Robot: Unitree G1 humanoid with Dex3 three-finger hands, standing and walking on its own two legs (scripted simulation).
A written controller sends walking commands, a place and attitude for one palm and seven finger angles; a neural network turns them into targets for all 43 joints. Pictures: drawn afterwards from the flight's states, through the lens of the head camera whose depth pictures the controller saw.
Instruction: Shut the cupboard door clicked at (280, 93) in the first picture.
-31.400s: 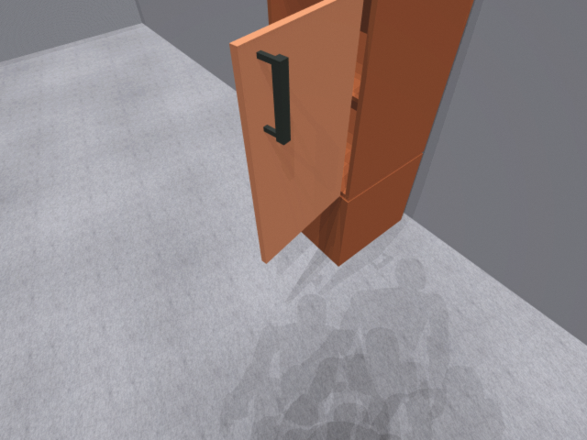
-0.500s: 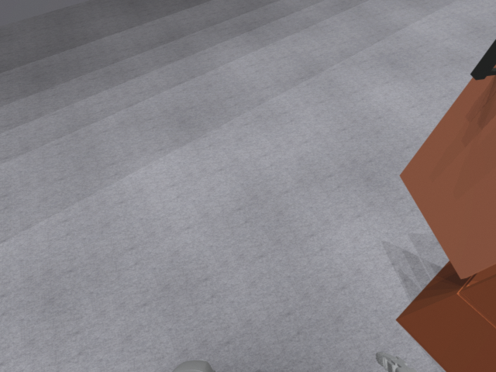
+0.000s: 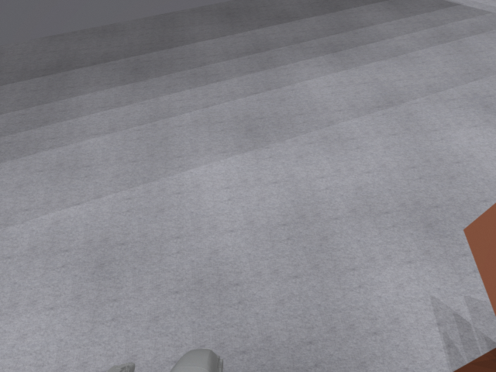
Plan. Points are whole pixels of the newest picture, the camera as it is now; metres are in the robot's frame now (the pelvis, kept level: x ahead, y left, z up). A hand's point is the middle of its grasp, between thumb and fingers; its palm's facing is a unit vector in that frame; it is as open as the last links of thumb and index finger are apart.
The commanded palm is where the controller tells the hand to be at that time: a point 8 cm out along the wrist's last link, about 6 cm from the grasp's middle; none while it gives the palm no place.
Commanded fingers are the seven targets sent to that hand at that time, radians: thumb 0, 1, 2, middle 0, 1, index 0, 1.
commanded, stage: walk to a spot facing it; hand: left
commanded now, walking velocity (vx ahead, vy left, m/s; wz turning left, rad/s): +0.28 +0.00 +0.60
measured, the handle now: out of the picture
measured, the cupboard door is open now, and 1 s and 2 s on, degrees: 63 63 63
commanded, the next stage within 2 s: turn to face it in 1.06 s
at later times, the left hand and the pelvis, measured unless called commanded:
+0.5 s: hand (126, 343) +0.18 +0.24 -0.15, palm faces +0.24 -0.93 -0.27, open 7.4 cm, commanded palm none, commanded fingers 0.00 0.90 0.90 -0.20 -0.30 -0.20 -0.30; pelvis +0.12 +0.00 -0.01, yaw +16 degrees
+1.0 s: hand out of the picture +0.09 +0.21 -0.19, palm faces +0.64 -0.74 -0.19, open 7.3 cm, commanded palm none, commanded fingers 0.00 0.90 0.90 -0.20 -0.30 -0.20 -0.30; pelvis +0.26 +0.09 -0.02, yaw +37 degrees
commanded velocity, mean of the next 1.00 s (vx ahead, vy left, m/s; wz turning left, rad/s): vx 0.30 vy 0.00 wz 0.58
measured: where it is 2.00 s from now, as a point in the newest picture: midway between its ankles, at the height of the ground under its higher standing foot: (202, 303)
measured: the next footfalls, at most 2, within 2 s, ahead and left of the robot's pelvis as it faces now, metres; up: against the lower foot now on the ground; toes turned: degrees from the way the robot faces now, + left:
left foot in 0.14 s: +0.04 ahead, +0.14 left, +0.00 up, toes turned +10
right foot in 0.50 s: +0.26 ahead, -0.08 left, +0.00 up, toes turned +12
